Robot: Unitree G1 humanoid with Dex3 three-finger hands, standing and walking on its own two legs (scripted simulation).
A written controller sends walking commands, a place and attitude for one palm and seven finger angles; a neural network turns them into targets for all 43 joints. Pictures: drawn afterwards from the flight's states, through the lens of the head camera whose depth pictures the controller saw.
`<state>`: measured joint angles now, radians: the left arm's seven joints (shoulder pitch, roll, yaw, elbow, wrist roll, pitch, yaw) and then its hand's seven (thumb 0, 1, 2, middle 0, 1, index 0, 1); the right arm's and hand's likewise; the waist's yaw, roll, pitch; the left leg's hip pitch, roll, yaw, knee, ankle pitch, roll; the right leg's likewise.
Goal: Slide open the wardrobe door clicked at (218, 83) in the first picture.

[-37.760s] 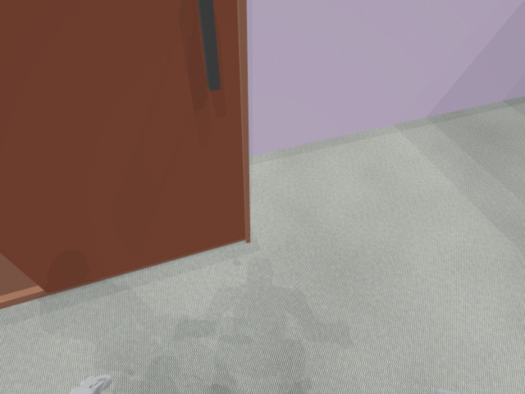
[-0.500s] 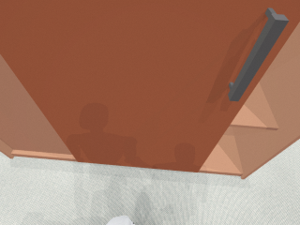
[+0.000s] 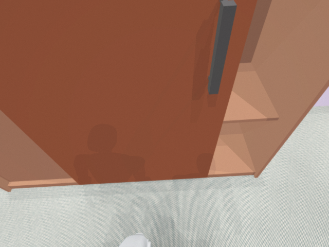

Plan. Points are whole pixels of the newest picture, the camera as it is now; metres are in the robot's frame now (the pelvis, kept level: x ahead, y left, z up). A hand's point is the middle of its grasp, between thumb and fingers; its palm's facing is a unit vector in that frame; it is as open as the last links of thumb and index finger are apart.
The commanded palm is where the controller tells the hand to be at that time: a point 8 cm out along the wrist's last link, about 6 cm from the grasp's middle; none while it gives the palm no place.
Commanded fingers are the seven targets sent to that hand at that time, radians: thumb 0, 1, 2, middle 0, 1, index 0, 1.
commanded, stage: come to a stop and stand still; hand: right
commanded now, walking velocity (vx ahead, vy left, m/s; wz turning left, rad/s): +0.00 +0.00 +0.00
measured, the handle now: (217, 50) +0.55 -0.12 +0.18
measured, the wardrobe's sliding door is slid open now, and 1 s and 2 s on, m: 0.30 0.30 0.30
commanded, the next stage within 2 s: look again from close up in 0.88 s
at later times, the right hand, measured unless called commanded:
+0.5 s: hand out of the picture +0.01 -0.19 -0.17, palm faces -0.04 +0.98 -0.20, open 7.3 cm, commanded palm none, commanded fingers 0.00 -0.90 -0.90 0.20 0.30 0.20 0.30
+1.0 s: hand out of the picture -0.07 -0.18 -0.17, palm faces -0.02 +0.99 -0.16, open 7.4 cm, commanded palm none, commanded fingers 0.00 -0.90 -0.90 0.20 0.30 0.20 0.30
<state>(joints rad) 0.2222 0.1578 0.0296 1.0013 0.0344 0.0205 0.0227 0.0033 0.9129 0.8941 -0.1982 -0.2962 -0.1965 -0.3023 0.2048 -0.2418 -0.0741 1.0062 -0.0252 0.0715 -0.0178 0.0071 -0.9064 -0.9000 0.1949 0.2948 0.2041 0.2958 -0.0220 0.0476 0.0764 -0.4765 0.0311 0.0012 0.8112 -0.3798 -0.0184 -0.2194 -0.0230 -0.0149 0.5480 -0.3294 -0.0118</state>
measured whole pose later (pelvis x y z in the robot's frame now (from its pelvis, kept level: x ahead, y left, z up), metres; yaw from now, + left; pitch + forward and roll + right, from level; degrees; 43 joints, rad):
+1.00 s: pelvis -0.05 -0.02 +0.01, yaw +2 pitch -1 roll +0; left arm 0.28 0.13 0.00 1.14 0.01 0.00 0.03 0.01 0.91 0.89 -0.20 -0.30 -0.20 -0.30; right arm 0.29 -0.13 0.01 1.16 -0.02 0.00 -0.03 0.01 -0.90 -0.90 0.19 0.29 0.20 0.30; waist 0.00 0.00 0.06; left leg -0.18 0.01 0.02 0.40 -0.20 0.00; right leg -0.20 0.01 -0.07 0.41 -0.19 -0.04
